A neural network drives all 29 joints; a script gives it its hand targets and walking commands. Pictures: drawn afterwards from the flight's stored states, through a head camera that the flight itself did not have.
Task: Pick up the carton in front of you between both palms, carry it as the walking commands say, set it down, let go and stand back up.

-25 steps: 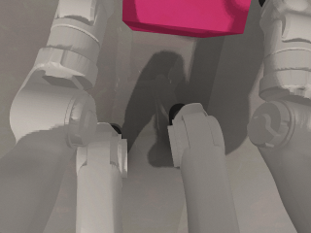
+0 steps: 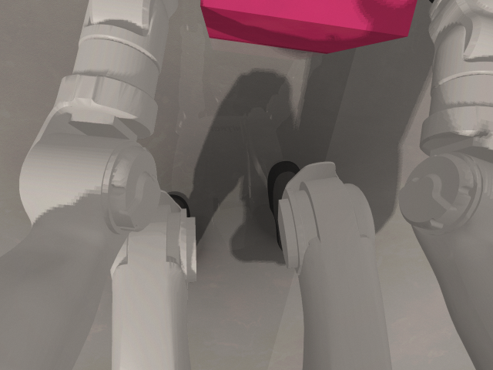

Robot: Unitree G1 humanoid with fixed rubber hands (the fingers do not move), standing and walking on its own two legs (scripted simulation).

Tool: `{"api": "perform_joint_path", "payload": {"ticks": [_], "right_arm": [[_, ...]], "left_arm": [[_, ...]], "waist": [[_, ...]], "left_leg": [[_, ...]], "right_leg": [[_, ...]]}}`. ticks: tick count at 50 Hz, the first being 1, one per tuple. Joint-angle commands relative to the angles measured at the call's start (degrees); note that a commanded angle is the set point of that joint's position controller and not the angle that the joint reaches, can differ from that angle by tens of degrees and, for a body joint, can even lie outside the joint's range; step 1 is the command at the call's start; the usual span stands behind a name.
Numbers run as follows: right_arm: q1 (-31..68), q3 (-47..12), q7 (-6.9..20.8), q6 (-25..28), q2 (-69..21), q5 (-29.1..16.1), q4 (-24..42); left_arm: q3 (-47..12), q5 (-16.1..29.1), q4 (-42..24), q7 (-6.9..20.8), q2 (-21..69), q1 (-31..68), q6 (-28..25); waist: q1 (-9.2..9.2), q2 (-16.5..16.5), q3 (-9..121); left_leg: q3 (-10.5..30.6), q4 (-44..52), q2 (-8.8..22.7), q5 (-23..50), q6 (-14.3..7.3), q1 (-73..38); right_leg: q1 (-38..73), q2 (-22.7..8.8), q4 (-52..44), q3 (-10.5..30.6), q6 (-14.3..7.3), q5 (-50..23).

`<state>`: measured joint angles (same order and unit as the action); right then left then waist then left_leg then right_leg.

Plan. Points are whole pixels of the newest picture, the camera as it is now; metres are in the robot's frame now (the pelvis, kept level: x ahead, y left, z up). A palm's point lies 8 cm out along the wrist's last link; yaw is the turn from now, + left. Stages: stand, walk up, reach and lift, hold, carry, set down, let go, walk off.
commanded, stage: set down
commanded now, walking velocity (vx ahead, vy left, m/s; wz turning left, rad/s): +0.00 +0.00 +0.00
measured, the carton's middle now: out of the picture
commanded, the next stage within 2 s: let go in 1.54 s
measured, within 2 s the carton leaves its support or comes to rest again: neither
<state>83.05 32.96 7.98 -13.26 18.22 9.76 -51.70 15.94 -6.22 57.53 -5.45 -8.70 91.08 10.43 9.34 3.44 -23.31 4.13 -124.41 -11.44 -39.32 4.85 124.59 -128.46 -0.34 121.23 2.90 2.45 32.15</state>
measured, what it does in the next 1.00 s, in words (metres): rises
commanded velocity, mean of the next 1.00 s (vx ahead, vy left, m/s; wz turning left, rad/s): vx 0.00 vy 0.00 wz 0.00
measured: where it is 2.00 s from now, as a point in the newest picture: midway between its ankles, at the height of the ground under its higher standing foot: (231, 239)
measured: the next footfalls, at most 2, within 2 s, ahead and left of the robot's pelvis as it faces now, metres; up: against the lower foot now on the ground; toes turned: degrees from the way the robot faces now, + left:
none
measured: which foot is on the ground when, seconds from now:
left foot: down 0.00-1.00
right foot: down 0.00-1.00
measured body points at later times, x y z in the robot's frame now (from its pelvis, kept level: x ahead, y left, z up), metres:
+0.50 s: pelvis -0.01 -0.01 -0.01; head +0.38 -0.05 +0.19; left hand +0.59 +0.05 -0.21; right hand +0.50 -0.34 -0.21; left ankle +0.08 +0.12 -0.36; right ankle +0.11 -0.13 -0.36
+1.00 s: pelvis -0.01 -0.01 +0.07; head +0.34 -0.08 +0.35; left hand +0.61 +0.02 -0.04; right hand +0.51 -0.35 -0.04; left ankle +0.08 +0.12 -0.36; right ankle +0.11 -0.13 -0.36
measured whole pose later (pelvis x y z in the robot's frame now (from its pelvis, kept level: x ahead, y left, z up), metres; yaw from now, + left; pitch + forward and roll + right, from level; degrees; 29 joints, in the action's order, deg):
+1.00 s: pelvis -0.01 -0.01 +0.07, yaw -2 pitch +42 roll +4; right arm 82.1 19.9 0.0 -12.0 22.9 -2.5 -55.9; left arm 11.5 1.5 57.5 -7.8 -17.5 87.3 14.4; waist 8.7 3.1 -10.9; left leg 1.1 -108.0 -5.0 -35.2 3.3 115.5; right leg -121.4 1.3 105.7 3.5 0.7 26.5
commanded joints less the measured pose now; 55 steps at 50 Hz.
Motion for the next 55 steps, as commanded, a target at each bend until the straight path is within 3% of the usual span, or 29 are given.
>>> {"api": "perform_joint_path", "payload": {"ticks": [1,9,11,14,16,18,21,26,29,34,40,47,55], "right_arm": [[19.9,-14.6,10.0,-1.8,-32.8,-1.4,-5.8],[17.9,-10.2,8.1,-0.3,-25.1,-0.3,-8.1],[14.1,-6.2,5.3,1.6,-13.3,0.0,-9.1],[8.8,-2.2,-2.3,6.6,10.9,-2.6,-10.0],[13.5,-4.6,-6.1,9.7,15.5,-6.6,-9.0],[16.8,-7.2,-7.7,11.8,18.2,-10.6,-8.5],[19.7,-10.5,-8.1,12.7,20.7,-14.9,-7.1],[19.7,-13.6,-7.5,10.7,20.5,-17.9,-9.0],[19.6,-14.5,-7.5,8.9,19.6,-17.8,-8.2],[20.3,-15.3,-8.8,5.5,17.9,-16.8,-1.2],[18.0,-15.0,-9.2,3.0,13.3,-14.4,0.3],[14.6,-12.9,-8.1,2.5,12.3,-12.3,1.7],[9.9,-10.0,-7.1,0.7,13.5,-11.3,6.3]], "left_arm": [[-10.9,0.6,4.8,9.1,33.6,12.8,2.2],[-9.8,-0.3,4.6,7.7,25.9,13.6,1.4],[-7.4,-0.5,3.3,5.2,14.4,11.1,0.7],[-7.4,2.6,-0.2,-1.2,-9.4,9.6,-1.2],[-10.5,7.4,-2.7,-3.2,-12.8,15.8,-2.6],[-13.7,12.4,-4.6,-3.5,-13.8,19.2,-3.5],[-18.0,16.9,-7.2,-3.0,-13.9,21.8,-3.7],[-20.0,19.7,-6.2,-2.6,-14.1,21.3,-1.9],[-17.6,18.3,-5.9,-2.8,-15.2,20.1,-0.8],[-11.7,14.1,-8.7,-4.1,-17.5,18.2,1.3],[-5.3,9.5,-5.3,-3.4,-16.6,14.5,3.0],[-3.9,7.5,-5.4,-2.3,-14.4,12.3,2.7],[-5.0,7.1,-11.4,-2.4,-12.6,10.4,4.6]], "waist": [[2.24,7.8,43.6],[2.73,6.8,42.6],[3.47,5.7,44.0],[4.69,4.5,48.8],[5.98,4.7,55.1],[7.08,5.3,60.6],[8.63,6.8,67.0],[9.1,5.4,70.6],[7.4,3.5,73.8],[3.76,-1.7,82.0],[1.26,-4.6,74.3],[2.1,-2.9,77.8],[3.49,0.7,87.2]], "left_leg": [[-6.9,11.1,0.6,12.2,-3.6,-16.6],[-6.4,10.8,1.6,12.6,-2.5,-19.2],[-6.5,10.7,2.5,13.2,-1.7,-21.7],[-6.4,10.6,3.6,15.7,-0.7,-25.6],[-5.7,8.2,3.9,21.1,-0.6,-27.6],[-5.0,5.9,4.8,24.9,-0.4,-29.9],[-5.1,4.5,5.7,27.0,-0.2,-32.4],[-7.6,5.9,5.5,19.2,-0.2,-28.3],[-9.0,7.7,5.1,15.2,-0.7,-26.5],[-11.0,12.4,4.1,11.1,-2.3,-24.4],[-11.1,18.6,3.7,7.7,-3.0,-20.5],[-10.4,25.0,3.4,11.1,-2.5,-24.4],[-10.3,32.2,2.8,16.4,-1.3,-33.5]], "right_leg": [[23.6,4.2,-7.3,-4.9,-2.4,-15.8],[24.5,3.4,-6.4,-5.7,-1.6,-15.0],[26.7,2.6,-6.3,-6.5,-0.8,-15.7],[29.8,1.6,-6.4,-6.7,-0.3,-19.0],[32.4,1.3,-5.5,-5.8,-0.4,-25.0],[35.1,0.7,-4.4,-5.4,-0.9,-30.0],[38.7,0.0,-4.1,-5.0,-1.7,-34.1],[46.2,-0.3,-5.8,-4.8,-2.0,-32.9],[50.8,0.2,-7.1,-5.0,-2.0,-30.9],[62.1,1.4,-10.3,-5.8,-1.2,-30.2],[56.9,2.0,-16.8,-6.0,0.2,-24.3],[55.6,2.5,-22.8,-6.8,0.6,-26.7],[60.4,3.5,-29.8,-7.8,0.3,-32.8]]}}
